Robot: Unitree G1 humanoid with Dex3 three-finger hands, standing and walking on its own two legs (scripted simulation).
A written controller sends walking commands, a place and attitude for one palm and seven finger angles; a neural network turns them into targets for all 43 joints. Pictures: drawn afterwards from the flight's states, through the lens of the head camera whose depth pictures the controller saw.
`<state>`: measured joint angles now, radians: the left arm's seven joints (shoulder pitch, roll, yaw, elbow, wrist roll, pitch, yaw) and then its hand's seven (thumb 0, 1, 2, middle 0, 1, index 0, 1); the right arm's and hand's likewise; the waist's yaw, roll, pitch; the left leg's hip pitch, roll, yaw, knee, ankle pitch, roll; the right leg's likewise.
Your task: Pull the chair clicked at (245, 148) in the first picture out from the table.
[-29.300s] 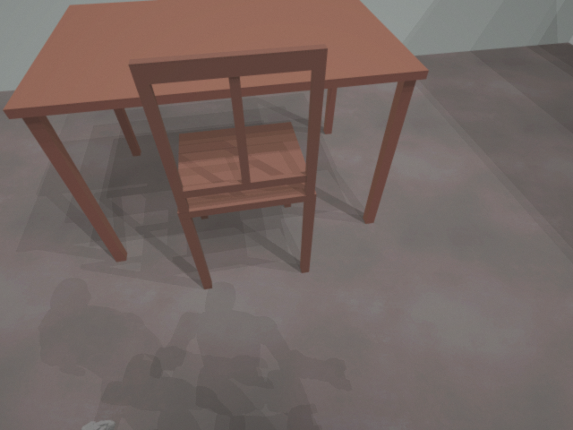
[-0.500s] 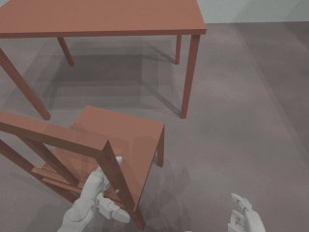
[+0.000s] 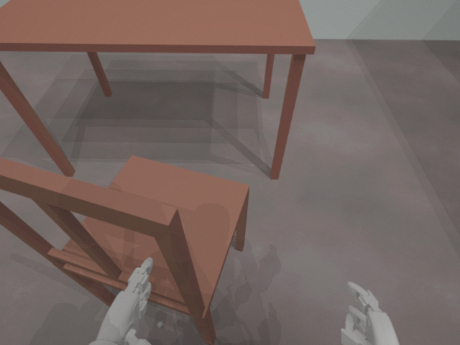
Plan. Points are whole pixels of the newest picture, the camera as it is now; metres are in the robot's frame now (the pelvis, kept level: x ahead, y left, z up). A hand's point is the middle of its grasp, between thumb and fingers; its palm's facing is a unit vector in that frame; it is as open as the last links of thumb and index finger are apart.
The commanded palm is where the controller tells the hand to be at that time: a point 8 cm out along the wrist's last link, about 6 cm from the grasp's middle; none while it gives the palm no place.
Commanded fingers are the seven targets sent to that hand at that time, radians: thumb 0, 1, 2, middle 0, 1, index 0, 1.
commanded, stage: draw the fingers out of the gap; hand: left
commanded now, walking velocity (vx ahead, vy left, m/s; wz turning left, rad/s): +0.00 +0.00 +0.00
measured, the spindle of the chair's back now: (87, 243) +0.31 +0.27 -0.01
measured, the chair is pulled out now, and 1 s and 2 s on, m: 0.52 0.52 0.52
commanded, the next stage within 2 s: draw the hand back to the body in 0.48 s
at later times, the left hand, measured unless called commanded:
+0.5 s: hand out of the picture +0.11 +0.11 -0.01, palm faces -0.14 -0.99 -0.03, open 17.5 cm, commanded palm +0.08 +0.16 +0.00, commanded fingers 0.00 -0.55 0.20 0.00 0.00 0.00 0.00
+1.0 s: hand out of the picture +0.12 +0.15 +0.06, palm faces -0.05 -1.00 -0.08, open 17.5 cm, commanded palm +0.08 +0.22 +0.08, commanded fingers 0.00 -0.51 0.22 -0.00 -0.01 -0.00 -0.01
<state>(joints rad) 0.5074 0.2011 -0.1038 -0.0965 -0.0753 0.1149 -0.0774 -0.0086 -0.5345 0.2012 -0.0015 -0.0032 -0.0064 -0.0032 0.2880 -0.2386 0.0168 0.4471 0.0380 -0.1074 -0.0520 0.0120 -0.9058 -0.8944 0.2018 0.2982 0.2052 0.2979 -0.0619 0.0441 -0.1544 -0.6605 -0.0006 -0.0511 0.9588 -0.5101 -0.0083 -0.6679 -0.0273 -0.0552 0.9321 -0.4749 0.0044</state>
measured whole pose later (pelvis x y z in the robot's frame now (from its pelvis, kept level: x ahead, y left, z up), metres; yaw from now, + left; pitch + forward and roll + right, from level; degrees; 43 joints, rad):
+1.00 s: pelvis -0.03 +0.00 -0.03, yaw -1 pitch +13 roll -2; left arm 0.82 0.23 0.01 -0.47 -0.19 -0.29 -0.15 -0.01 -0.54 0.20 0.00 0.00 -0.01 0.00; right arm 0.22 -0.16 -0.01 0.46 0.07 -0.08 -0.05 0.01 -0.91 -0.89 0.20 0.30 0.21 0.30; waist 0.01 0.05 -0.18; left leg -0.82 0.01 -0.06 1.17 -0.58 -0.01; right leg -0.82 -0.02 -0.06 1.12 -0.53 0.00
